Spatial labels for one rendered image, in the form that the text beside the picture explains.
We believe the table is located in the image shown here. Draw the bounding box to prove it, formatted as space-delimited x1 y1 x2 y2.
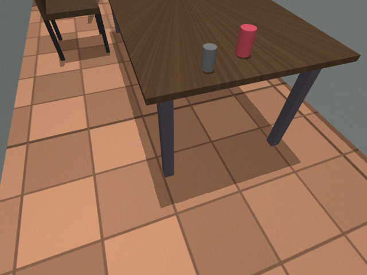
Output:
109 0 360 178

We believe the chair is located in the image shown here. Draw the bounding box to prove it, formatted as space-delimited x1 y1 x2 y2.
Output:
35 0 110 61

